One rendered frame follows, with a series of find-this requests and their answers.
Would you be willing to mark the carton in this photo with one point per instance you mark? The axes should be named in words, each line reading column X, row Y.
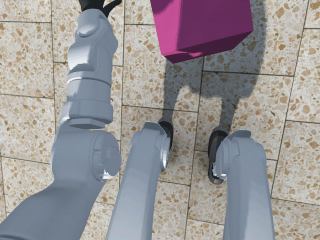
column 190, row 29

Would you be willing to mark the left robot forearm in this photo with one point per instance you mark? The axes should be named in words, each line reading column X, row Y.
column 89, row 79

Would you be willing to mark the right robot foot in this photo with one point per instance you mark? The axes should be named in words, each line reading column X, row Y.
column 214, row 142

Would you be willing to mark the robot right thigh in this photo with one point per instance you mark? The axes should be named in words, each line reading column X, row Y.
column 249, row 213

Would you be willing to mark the robot left hand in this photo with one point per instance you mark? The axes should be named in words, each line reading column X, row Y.
column 98, row 4

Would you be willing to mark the robot left upper arm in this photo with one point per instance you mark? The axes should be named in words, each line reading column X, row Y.
column 81, row 162

